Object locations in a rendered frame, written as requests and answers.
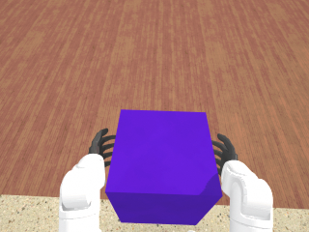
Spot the carton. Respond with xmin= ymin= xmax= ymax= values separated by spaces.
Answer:
xmin=105 ymin=109 xmax=223 ymax=225

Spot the robot left forearm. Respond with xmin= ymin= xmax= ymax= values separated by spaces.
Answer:
xmin=58 ymin=154 xmax=106 ymax=232

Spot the right robot hand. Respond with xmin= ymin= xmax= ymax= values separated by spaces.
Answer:
xmin=211 ymin=133 xmax=239 ymax=177

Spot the left robot hand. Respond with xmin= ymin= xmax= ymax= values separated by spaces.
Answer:
xmin=88 ymin=128 xmax=116 ymax=167

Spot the robot right forearm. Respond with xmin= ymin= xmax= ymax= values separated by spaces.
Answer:
xmin=221 ymin=159 xmax=273 ymax=232

